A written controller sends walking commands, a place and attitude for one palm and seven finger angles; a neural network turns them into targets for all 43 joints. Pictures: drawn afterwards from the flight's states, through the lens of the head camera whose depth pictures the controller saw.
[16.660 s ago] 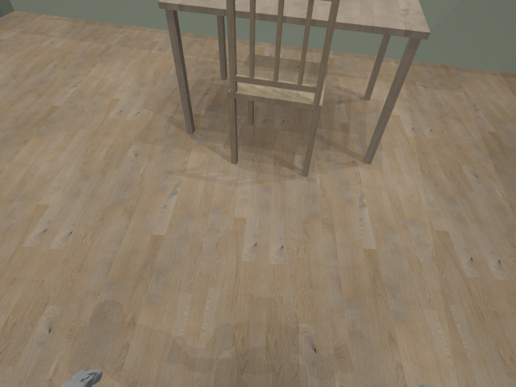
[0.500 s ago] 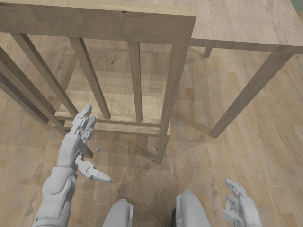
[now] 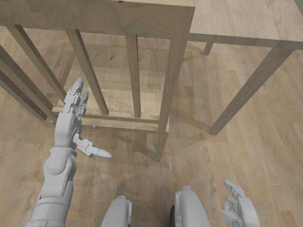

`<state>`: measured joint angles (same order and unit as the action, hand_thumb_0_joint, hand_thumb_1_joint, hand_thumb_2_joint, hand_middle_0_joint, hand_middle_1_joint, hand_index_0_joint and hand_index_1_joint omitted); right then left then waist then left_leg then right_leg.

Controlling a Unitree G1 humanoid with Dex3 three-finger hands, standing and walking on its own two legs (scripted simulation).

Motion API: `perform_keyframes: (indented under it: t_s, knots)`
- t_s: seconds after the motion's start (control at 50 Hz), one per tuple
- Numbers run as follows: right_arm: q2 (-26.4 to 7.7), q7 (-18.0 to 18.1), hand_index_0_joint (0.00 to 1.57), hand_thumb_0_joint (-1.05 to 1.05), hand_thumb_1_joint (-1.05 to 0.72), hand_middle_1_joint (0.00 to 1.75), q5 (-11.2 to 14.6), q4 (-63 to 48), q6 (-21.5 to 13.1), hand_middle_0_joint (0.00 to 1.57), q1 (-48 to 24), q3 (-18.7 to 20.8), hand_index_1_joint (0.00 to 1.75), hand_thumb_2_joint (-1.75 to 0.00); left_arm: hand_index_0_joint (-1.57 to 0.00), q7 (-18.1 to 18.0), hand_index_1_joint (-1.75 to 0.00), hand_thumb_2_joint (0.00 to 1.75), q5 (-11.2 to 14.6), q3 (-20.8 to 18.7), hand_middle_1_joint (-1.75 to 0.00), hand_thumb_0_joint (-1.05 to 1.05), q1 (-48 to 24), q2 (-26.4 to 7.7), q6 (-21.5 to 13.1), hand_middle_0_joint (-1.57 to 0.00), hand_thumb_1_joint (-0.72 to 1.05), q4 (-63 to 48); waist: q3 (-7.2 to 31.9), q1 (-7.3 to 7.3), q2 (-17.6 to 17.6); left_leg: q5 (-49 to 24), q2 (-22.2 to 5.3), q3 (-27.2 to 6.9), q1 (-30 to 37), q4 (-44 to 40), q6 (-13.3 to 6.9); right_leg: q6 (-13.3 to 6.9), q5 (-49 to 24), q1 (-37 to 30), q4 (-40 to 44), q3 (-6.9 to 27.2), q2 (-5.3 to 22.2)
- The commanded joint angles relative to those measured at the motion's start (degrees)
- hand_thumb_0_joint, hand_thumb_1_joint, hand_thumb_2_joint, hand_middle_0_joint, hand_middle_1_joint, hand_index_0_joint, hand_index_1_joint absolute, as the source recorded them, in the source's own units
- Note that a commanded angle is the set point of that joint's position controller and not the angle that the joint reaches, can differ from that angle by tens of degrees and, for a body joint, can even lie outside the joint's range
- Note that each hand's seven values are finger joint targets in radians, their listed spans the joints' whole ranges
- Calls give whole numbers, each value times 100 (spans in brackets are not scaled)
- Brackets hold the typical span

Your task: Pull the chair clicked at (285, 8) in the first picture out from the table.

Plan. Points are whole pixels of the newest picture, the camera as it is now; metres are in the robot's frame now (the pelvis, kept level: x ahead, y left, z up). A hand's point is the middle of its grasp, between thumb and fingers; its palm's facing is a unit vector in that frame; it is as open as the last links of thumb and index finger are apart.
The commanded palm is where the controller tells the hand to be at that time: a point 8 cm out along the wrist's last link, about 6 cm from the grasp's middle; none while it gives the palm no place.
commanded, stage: push the fingers through the gap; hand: left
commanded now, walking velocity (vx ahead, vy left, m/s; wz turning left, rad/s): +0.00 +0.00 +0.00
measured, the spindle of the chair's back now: (93, 82) +0.47 +0.16 +0.07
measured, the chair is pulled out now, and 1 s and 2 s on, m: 0.00 0.00 0.00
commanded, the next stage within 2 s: hook a spindle and tug to test in 1.32 s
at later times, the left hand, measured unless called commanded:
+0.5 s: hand (99, 115) +0.39 +0.15 +0.02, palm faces -0.12 -0.99 -0.03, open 16.9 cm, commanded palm +0.38 +0.20 +0.03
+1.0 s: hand (104, 96) +0.45 +0.14 +0.03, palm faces -0.07 -1.00 -0.04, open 16.9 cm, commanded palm +0.42 +0.19 +0.03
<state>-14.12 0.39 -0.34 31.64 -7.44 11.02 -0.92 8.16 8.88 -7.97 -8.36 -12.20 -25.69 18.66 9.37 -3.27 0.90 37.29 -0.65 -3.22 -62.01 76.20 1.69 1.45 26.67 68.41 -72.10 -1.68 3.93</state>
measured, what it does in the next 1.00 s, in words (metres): stands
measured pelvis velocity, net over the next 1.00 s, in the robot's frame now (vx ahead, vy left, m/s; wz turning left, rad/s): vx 0.00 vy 0.01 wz -0.02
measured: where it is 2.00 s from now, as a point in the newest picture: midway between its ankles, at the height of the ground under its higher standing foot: outside the picture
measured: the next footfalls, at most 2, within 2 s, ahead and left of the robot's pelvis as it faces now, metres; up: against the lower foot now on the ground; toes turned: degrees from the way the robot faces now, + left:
none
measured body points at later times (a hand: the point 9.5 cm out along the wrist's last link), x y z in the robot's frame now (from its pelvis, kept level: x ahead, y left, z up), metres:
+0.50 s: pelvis +0.00 +0.01 +0.01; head +0.13 +0.01 +0.44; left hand +0.39 +0.20 +0.03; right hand +0.13 -0.25 -0.10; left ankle -0.01 +0.13 -0.61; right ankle +0.06 -0.14 -0.61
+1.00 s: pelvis +0.00 +0.01 +0.00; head +0.14 +0.01 +0.43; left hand +0.45 +0.19 +0.03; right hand +0.09 -0.25 -0.12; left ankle -0.01 +0.13 -0.61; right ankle +0.06 -0.14 -0.61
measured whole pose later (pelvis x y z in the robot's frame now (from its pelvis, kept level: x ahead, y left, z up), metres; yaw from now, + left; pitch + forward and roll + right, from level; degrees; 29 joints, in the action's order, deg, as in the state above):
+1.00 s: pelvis +0.00 +0.01 +0.00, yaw -1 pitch +26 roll -1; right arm -14.4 -0.8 -1.4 34.3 -3.5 15.0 -0.8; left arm 8.1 5.9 -14.2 -32.3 -15.1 -26.7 43.6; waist 8.3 -6.9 1.4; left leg 36.3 -0.8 -1.9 -64.5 75.2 0.8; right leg 2.3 24.7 70.9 -70.0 -0.4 3.5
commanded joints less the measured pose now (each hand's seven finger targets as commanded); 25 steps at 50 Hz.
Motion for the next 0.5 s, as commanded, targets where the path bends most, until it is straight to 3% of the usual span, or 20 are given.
perform_keyframes:
  t_s: [0.0, 0.06, 0.1, 0.14, 0.18, 0.22, 0.24, 0.26, 0.32, 0.38, 0.48]
  knots:
    - [-882, 5, 20, 0, -90, 30, 84, -708, -95, 20, 249, 372, 30, -90, -6, 279, -8, 30, -3, -122, -8, 0, -1064, -652, 72, -6, -50, -259, 2004, -102, -11, -1545, 199, 342, 306, -1216, -213, -276, -753, -2271, 990, 23, -236]
    - [-874, 53, 20, 0, -90, 30, 125, -794, -84, 20, 305, 394, 30, -90, -6, 519, -8, 30, 159, -89, -8, 0, -1396, -694, 167, -6, -50, -743, 2487, -88, 98, -1993, 172, 323, 664, -1286, -227, -278, -1265, -2592, 1015, 29, -236]
    - [-845, 101, 20, 0, -90, 30, 116, -771, -129, 20, 338, 409, 30, -90, -6, 500, -8, 30, 292, -293, -8, 0, -1607, -852, 56, -6, -50, -1121, 2764, -77, 37, -2307, 155, 290, 819, -1275, -227, -261, -1617, -2791, 979, 27, -245]
    - [-812, 126, 20, 0, -90, 30, 78, -670, -187, 20, 367, 383, 30, -90, -6, 367, -8, 30, 342, -401, -8, 0, -1886, -919, -141, -6, -50, -1244, 2757, -143, 51, -2388, 158, 268, 842, -1226, -226, -239, -1677, -2715, 951, 6, -253]
    - [-795, 114, 20, 0, -90, 30, 39, -525, -220, 20, 410, 369, 30, -90, -6, 211, -8, 30, 313, -580, -8, 0, -1844, -961, -290, -6, -50, -828, 2456, -152, -105, -2229, 155, 267, 624, -1181, -215, -223, -1515, -2570, 923, -3, -259]
    - [-816, 106, 20, 0, -90, 30, 11, -431, -218, 20, 416, 358, 30, -90, -6, 95, -8, 30, 155, -673, -8, 0, -2054, -1088, -417, -6, -50, -446, 2188, -173, -92, -1979, 169, 275, 409, -1146, -224, -232, -1207, -2365, 895, -8, -266]
    - [-810, 87, 20, 0, -90, 30, -2, -407, -217, 20, 428, 355, 30, -90, -6, 95, -8, 30, 76, -506, -8, 0, -2239, -948, -450, -6, -50, -323, 2143, -242, -40, -1898, 175, 282, 407, -1151, -224, -231, -1124, -2275, 892, -11, -257]
    - [-838, 76, 20, 0, -90, 30, -2, -376, -203, 20, 452, 378, 30, -90, -6, 96, -8, 30, 15, -571, -8, 0, -2253, -1034, -456, -6, -50, -130, 2109, -214, 43, -1859, 168, 293, 430, -1157, -208, -251, -1051, -2186, 883, -8, -253]
    - [-879, 29, 20, 0, -90, 30, 12, -420, -146, 20, 513, 400, 30, -90, -6, 252, -8, 30, -50, -388, -8, 0, -2254, -906, -333, -6, -50, 112, 2349, -177, 306, -2067, 172, 303, 635, -1232, -196, -302, -1225, -2271, 882, -25, -251]
    - [-883, 2, 20, 0, -90, 30, 41, -469, -70, 20, 562, 419, 30, -90, -6, 406, -8, 30, 47, -293, -8, 0, -2283, -806, -146, -6, -50, 85, 2536, -151, 382, -2357, 153, 316, 812, -1291, -172, -309, -1536, -2433, 915, -32, -252]
    - [-882, 36, 20, 0, -90, 30, 32, -418, -19, 20, 617, 397, 30, -90, -6, 282, -8, 30, 138, -687, -8, 0, -2740, -1110, -192, -6, -50, 219, 2493, -223, -29, -2265, 144, 286, 630, -1262, -194, -260, -1547, -2484, 921, -26, -283]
